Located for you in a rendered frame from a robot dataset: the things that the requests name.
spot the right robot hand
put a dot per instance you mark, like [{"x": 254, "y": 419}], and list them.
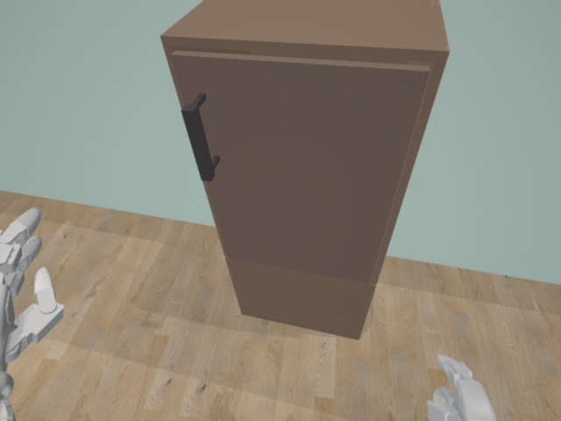
[{"x": 469, "y": 403}]

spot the cupboard door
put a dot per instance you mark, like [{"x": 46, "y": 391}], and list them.
[{"x": 311, "y": 153}]

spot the handle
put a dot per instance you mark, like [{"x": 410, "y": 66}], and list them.
[{"x": 193, "y": 122}]

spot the left robot hand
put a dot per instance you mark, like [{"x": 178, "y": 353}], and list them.
[{"x": 16, "y": 254}]

